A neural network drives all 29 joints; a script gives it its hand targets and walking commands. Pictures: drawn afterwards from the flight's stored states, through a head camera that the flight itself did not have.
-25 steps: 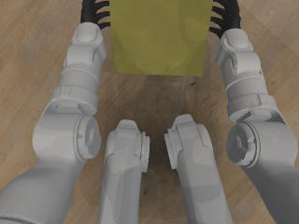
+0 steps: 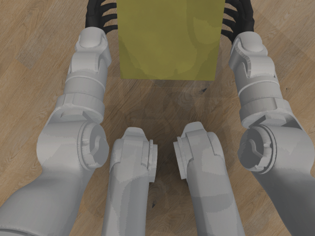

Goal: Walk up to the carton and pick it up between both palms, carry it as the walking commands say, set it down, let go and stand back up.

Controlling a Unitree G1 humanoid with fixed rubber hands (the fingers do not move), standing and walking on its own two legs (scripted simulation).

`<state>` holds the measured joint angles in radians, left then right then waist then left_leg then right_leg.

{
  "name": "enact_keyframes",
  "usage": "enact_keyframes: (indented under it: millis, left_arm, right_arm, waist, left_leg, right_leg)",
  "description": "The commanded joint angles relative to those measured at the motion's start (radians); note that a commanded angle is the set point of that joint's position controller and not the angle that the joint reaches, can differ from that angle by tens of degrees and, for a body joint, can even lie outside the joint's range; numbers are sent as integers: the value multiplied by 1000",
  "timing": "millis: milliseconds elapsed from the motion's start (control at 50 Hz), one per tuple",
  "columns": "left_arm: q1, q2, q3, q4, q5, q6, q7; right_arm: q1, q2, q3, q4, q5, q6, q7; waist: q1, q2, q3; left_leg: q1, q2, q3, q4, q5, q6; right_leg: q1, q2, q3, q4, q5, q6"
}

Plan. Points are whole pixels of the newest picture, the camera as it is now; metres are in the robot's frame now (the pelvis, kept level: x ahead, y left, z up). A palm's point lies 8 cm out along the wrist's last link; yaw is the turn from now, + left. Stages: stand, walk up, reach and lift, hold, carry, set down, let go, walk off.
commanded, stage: set down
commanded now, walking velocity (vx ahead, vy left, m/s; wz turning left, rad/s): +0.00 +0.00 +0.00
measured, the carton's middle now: (166, 33) +0.55 -0.03 -0.24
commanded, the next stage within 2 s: none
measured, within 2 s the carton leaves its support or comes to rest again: rests again in 1.34 s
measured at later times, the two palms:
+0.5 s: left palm (96, 27) +0.54 +0.12 -0.15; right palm (241, 32) +0.51 -0.18 -0.15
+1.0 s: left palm (96, 27) +0.54 +0.13 -0.15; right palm (240, 32) +0.51 -0.18 -0.15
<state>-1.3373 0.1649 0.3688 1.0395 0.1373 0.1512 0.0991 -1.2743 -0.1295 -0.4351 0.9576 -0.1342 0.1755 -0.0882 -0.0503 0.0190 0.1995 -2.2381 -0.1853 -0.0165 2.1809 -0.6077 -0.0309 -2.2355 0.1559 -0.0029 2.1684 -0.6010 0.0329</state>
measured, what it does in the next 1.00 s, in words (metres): stands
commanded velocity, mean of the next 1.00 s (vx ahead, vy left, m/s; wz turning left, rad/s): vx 0.00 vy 0.00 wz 0.00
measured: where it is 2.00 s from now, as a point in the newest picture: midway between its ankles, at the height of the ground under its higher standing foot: (163, 175)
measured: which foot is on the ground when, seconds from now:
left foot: down 0.00-1.00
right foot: down 0.00-1.00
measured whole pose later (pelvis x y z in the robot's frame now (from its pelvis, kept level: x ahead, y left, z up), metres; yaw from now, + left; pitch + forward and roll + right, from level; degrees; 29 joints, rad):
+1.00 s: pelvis +0.01 +0.00 +0.00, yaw -1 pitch +41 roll -1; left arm -1.33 0.17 0.40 1.07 0.17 0.08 0.05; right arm -1.27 -0.13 -0.49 1.02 -0.14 0.08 -0.04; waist -0.04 0.00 0.16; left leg -2.26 -0.16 -0.01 2.18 -0.63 -0.02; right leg -2.27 0.14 -0.01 2.17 -0.62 0.02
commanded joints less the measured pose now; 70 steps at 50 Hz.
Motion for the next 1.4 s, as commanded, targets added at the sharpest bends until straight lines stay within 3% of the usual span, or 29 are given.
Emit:
enact_keyframes:
  millis: [0, 40, 120, 200, 260, 280, 300, 340, 440, 460, 540, 620, 640, 660, 700, 720, 760, 900, 1040, 1140, 1160, 1200, 1220, 1240, 1260, 1300, 1320, 1340, 1380]
  left_arm:
    - [-364, -764, -243, 22, -3, -2, -210]
    - [-339, -792, -261, 47, -18, 1, -208]
    - [-287, -813, -233, 111, -5, 4, -197]
    - [-304, -790, -251, 54, -6, -4, -209]
    - [-327, -762, -208, 52, 21, 1, -219]
    - [-250, -772, -158, 112, 69, 8, -224]
    - [-273, -760, -179, 132, 45, 12, -221]
    - [-266, -793, -201, 64, 38, 2, -220]
    - [-280, -739, -192, 84, 43, -4, -223]
    - [-239, -706, -183, 114, 52, -5, -216]
    - [-244, -737, -175, 102, 49, -12, -209]
    - [-174, -694, -151, 104, 62, -15, -224]
    - [-198, -716, -154, 137, 54, -18, -229]
    - [-258, -688, -179, 100, 57, -28, -222]
    - [-229, -699, -202, 129, 40, -16, -226]
    - [-192, -649, -204, 124, 52, -16, -213]
    - [-201, -677, -165, 129, 34, -28, -217]
    - [-244, -604, -195, 109, 29, -46, -197]
    - [-163, -392, -99, 178, 44, -63, -160]
    - [-66, -58, -115, 211, -20, -99, -81]
    - [-84, -21, -128, 96, -27, -122, -58]
    - [-71, 148, -175, 115, -115, -138, -13]
    - [-138, 147, -174, 21, -117, -148, 4]
    - [-82, 113, -183, 26, -162, -157, -4]
    - [-137, 228, -158, 23, -156, -175, 18]
    - [-189, 156, -219, -31, -234, -177, 3]
    - [-231, 169, -244, -172, -279, -195, 4]
    - [-217, 175, -221, -185, -265, -189, 2]
    - [-277, 220, -226, -203, -293, -183, 13]
  right_arm:
    - [-408, 742, 262, 37, 35, -12, 237]
    - [-388, 748, 243, 56, 29, -6, 249]
    - [-441, 750, 314, 24, 70, -19, 247]
    - [-338, 704, 235, 98, 2, -5, 248]
    - [-378, 706, 254, 42, 3, -7, 239]
    - [-351, 724, 244, 86, 12, -4, 246]
    - [-336, 720, 225, 111, -15, 3, 245]
    - [-346, 701, 232, 53, 11, -19, 243]
    - [-327, 628, 205, 91, -13, -22, 239]
    - [-346, 668, 238, 55, 15, -24, 242]
    - [-285, 693, 211, 143, -11, -17, 231]
    - [-293, 643, 223, 128, 22, -19, 235]
    - [-275, 654, 238, 110, -7, -24, 233]
    - [-289, 642, 214, 122, 10, -30, 230]
    - [-271, 642, 209, 129, -5, -24, 240]
    - [-271, 625, 200, 105, 4, -30, 234]
    - [-297, 598, 246, 103, 15, -45, 225]
    - [-226, 592, 170, 160, 3, -49, 234]
    - [-215, 363, 155, 199, 2, -73, 167]
    - [-150, -2, 132, 178, 71, -129, 91]
    - [-105, 34, 161, 118, 92, -142, 73]
    - [-75, -175, 130, 170, 130, -166, 26]
    - [-49, -177, 95, 189, 113, -176, 8]
    - [-144, -180, 194, 68, 188, -196, 8]
    - [-109, -237, 126, 155, 173, -195, -7]
    - [-224, -238, 216, 38, 250, -226, -1]
    - [-227, -242, 196, -65, 252, -235, -3]
    - [-281, -235, 236, -135, 291, -240, -11]
    - [-246, -287, 174, -90, 271, -229, -19]
  waist:
    - [4, 40, -829]
    - [-35, 20, -833]
    - [43, 8, -883]
    - [-45, 0, -804]
    - [-8, 8, -790]
    - [58, 16, -774]
    - [-8, 8, -749]
    - [34, 31, -833]
    - [-34, 32, -775]
    - [46, 33, -790]
    - [-10, -27, -769]
    - [56, 19, -770]
    - [1, -13, -780]
    - [38, 48, -749]
    - [9, 65, -785]
    - [44, 49, -742]
    - [-1, -31, -776]
    - [15, 76, -759]
    - [21, -37, -733]
    - [33, 57, -743]
    - [33, -1, -735]
    - [2, 71, -789]
    - [-68, 39, -800]
    - [28, 40, -862]
    - [-29, 19, -859]
    - [-23, -4, -940]
    - [-76, -29, -958]
    - [3, -18, -1074]
    - [-66, -23, -1110]
  left_leg:
    - [283, 15, 44, -175, 230, 35]
    - [352, 26, -14, -194, 261, 42]
    - [383, 22, 3, -184, 321, 43]
    - [305, 23, 1, -180, 250, 36]
    - [272, 21, -2, -175, 247, 38]
    - [293, 17, 20, -204, 238, 44]
    - [291, 38, -7, -194, 216, 44]
    - [292, 26, 21, -188, 273, 32]
    - [253, 29, 3, -184, 203, 29]
    - [282, 37, -1, -178, 242, 43]
    - [266, 23, -2, -202, 272, 36]
    - [287, 31, 26, -176, 286, 37]
    - [215, 40, 14, -150, 302, 38]
    - [200, 29, 22, -179, 255, 42]
    - [236, 52, 2, -155, 261, 34]
    - [242, 38, -5, -202, 272, 32]
    - [285, 50, -15, -168, 286, 42]
    - [326, 47, -25, -184, 326, 27]
    - [264, 63, -10, -151, 261, 38]
    - [280, 88, 13, -166, 253, 5]
    - [282, 80, -7, -164, 281, 22]
    - [368, 98, -29, -178, 244, 7]
    - [362, 90, -5, -155, 272, -1]
    - [369, 98, 7, -142, 284, 12]
    - [371, 91, -5, -155, 295, 13]
    - [422, 110, -21, -114, 377, 19]
    - [409, 109, -21, -103, 416, 23]
    - [419, 105, -11, -103, 389, 21]
    - [407, 107, -23, -102, 388, 25]
  right_leg:
    - [392, -6, 21, -198, 285, -40]
    - [349, -22, -18, -158, 305, -30]
    - [384, -29, -5, -186, 339, -25]
    - [359, -25, -1, -183, 302, -37]
    - [340, -18, 18, -189, 295, -32]
    - [337, -9, -1, -210, 271, -34]
    - [317, -25, 10, -195, 255, -35]
    - [342, -19, 14, -186, 303, -39]
    - [314, -15, -6, -170, 262, -39]
    - [280, -22, 15, -153, 288, -28]
    - [338, -8, -22, -190, 327, -25]
    - [338, -24, 18, -190, 307, -32]
    - [348, -24, 27, -185, 361, -26]
    - [329, -10, 33, -185, 326, -33]
    - [310, -36, 56, -167, 324, -43]
    - [294, -27, 19, -172, 313, -33]
    - [312, -28, 5, -185, 321, -24]
    - [204, -28, 24, -156, 304, -41]
    - [284, -43, 24, -156, 287, -19]
    - [343, -68, 28, -157, 297, -18]
    - [312, -60, 24, -150, 319, -11]
    - [352, -96, 31, -141, 275, -7]
    - [363, -79, 26, -157, 304, -19]
    - [404, -88, 40, -143, 322, -6]
    - [379, -85, 22, -148, 321, -3]
    - [434, -101, 40, -113, 419, -8]
    - [413, -99, 20, -97, 452, -14]
    - [541, -100, 48, -99, 493, -17]
    - [562, -114, 22, -85, 495, -27]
